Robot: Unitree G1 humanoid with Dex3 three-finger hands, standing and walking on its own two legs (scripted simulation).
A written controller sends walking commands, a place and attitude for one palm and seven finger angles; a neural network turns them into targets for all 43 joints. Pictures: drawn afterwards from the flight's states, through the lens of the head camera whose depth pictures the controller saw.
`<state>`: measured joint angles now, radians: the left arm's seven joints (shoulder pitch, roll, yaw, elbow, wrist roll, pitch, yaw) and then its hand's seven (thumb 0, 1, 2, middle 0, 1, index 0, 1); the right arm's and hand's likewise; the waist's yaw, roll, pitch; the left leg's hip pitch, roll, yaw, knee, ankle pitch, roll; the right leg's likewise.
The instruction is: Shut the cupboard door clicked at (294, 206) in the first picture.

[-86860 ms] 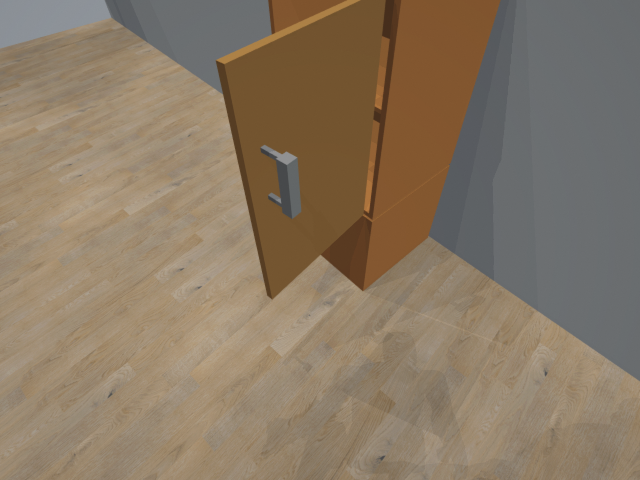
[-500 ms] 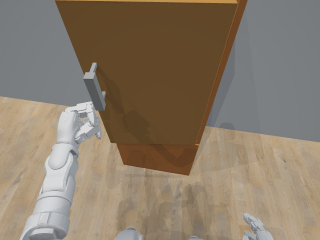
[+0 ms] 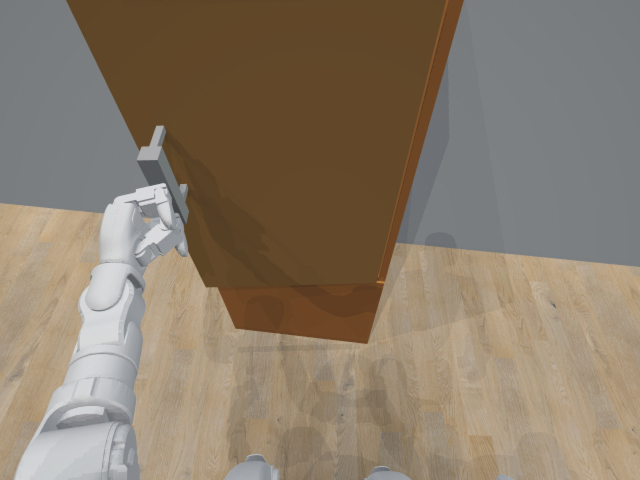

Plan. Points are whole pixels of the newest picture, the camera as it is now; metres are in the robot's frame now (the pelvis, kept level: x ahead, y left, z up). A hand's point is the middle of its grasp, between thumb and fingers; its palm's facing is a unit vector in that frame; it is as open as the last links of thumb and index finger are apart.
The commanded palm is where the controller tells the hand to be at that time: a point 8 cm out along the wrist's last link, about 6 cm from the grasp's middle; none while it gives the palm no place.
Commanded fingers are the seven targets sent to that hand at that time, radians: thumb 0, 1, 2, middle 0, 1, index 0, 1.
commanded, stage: bring the fist close to the handle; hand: left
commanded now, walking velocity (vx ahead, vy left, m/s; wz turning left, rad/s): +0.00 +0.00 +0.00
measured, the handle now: (169, 176) +0.50 +0.21 +0.08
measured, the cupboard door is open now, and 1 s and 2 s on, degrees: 9 0 0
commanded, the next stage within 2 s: push the door shut along its arc in 0.10 s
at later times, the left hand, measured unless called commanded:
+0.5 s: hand (185, 210) +0.43 +0.17 +0.09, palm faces -0.04 -1.00 -0.03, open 3.1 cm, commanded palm +0.42 +0.22 +0.08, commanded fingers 0.00 0.90 0.90 -1.30 -1.50 -1.30 -1.50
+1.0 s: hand (200, 191) +0.47 +0.16 +0.08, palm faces -0.14 -0.99 -0.02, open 3.2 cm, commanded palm +0.49 +0.20 +0.08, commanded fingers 0.00 0.90 0.90 -1.30 -1.50 -1.30 -1.50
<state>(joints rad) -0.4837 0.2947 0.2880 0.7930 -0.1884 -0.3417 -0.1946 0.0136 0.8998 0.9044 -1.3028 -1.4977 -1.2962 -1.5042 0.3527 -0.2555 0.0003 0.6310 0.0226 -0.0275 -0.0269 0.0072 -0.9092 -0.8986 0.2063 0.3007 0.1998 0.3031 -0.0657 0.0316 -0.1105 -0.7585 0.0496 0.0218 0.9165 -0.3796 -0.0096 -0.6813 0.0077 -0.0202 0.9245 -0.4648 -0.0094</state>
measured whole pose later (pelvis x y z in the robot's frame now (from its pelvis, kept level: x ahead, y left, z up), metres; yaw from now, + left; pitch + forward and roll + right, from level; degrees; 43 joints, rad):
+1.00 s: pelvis -0.02 +0.00 -0.03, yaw +1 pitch +19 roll -3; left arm -0.94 0.45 0.28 1.20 -0.13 -0.35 -0.34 0.01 0.90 0.90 -1.33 -1.50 -1.36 -1.50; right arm 0.38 -0.27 0.02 0.69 0.02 -0.04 -0.03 0.00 -0.91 -0.90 0.21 0.30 0.20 0.30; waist -0.15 0.04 -0.11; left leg -0.99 0.05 -0.03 1.06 -0.39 -0.01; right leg -0.88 0.01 -0.06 1.04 -0.48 -0.01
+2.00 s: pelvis +0.01 +0.00 +0.00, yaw -1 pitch +16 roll -1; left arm -0.53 0.25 0.28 0.81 -0.14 -0.38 -0.08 0.01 0.90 0.90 -1.30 -1.50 -1.30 -1.50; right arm 0.40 -0.25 -0.02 0.61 0.01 0.00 0.02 0.01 -0.91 -0.90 0.21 0.30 0.20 0.30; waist -0.10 0.04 -0.14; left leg -0.80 0.06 0.03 0.93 -0.40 -0.01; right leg -0.72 0.02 -0.01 0.92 -0.47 -0.01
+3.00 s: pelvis +0.01 +0.01 +0.05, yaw +1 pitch -1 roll +0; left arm 0.17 0.29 0.17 -0.03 -0.09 -0.09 0.05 0.01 0.90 0.90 -1.04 -1.20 -1.03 -1.21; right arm 0.20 -0.23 0.04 0.58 0.04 -0.05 -0.10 0.01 -0.91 -0.90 0.21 0.30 0.20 0.30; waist 0.03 0.06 -0.04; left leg -0.29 0.02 0.03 0.55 -0.24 0.00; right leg -0.21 -0.01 -0.01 0.55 -0.32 0.00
